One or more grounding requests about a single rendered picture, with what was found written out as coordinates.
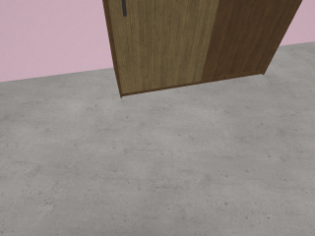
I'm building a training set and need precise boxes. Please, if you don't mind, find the wardrobe door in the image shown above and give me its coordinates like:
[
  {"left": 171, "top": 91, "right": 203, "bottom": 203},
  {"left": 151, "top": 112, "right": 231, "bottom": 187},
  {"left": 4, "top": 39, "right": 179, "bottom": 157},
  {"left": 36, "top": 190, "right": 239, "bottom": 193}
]
[
  {"left": 108, "top": 0, "right": 220, "bottom": 94},
  {"left": 201, "top": 0, "right": 297, "bottom": 80}
]

